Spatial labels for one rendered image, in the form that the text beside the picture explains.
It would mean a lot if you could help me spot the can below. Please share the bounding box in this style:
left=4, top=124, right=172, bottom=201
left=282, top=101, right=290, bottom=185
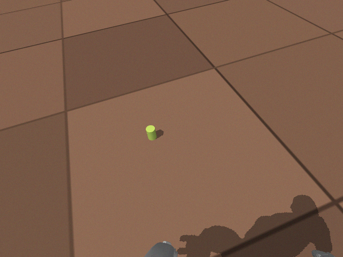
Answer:
left=146, top=125, right=156, bottom=140

